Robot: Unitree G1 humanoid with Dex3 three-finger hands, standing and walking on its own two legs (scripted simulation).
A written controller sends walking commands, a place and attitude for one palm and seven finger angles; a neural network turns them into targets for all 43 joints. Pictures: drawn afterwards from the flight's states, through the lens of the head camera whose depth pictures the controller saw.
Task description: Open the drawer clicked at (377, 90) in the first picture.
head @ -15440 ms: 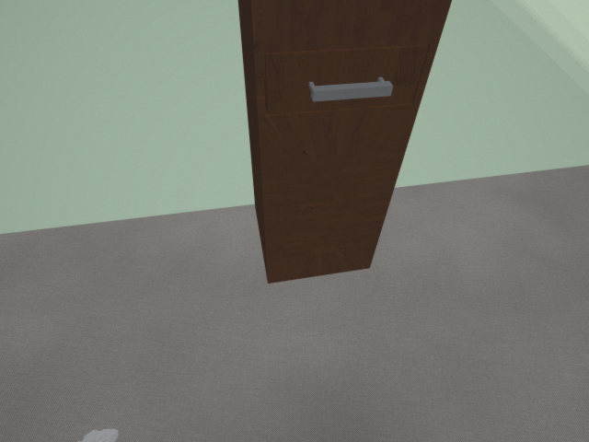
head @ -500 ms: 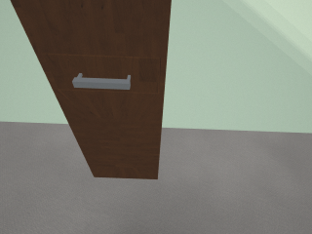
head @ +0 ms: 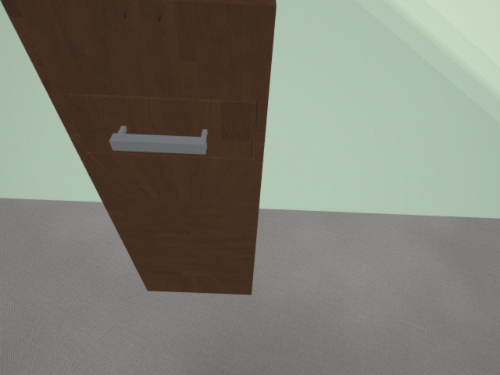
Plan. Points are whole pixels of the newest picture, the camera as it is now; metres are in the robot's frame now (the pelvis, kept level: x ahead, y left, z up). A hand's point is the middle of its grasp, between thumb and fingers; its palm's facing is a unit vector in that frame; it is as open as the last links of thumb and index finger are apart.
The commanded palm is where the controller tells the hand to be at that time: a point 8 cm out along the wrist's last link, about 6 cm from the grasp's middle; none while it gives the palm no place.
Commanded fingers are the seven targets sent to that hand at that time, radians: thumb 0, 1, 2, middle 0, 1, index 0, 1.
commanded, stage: come to a stop and stand still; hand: left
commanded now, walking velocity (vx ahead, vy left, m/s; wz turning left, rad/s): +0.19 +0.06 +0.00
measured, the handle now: (161, 137) +0.55 +0.23 +0.07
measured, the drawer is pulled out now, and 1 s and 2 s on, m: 0.00 0.00 0.00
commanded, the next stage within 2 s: look again from close up in 1.64 s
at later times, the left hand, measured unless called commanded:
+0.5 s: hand out of the picture +0.09 +0.18 -0.17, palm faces +0.00 -0.96 -0.28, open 7.4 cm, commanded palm none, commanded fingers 0.00 0.90 0.90 -0.20 -0.30 -0.20 -0.30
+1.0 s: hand out of the picture +0.02 +0.18 -0.17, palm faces -0.01 -0.98 -0.19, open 7.4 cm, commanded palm none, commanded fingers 0.00 0.90 0.90 -0.20 -0.30 -0.20 -0.30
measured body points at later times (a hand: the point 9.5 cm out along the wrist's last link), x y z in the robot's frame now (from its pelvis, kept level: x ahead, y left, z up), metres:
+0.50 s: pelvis +0.04 -0.02 +0.00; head +0.09 -0.03 +0.44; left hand +0.09 +0.23 -0.14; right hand +0.06 -0.25 -0.17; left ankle +0.05 +0.12 -0.73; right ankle -0.02 -0.15 -0.74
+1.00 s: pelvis +0.02 +0.01 +0.01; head +0.03 +0.01 +0.46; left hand +0.02 +0.23 -0.15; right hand +0.04 -0.23 -0.15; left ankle +0.03 +0.10 -0.74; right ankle -0.04 -0.12 -0.71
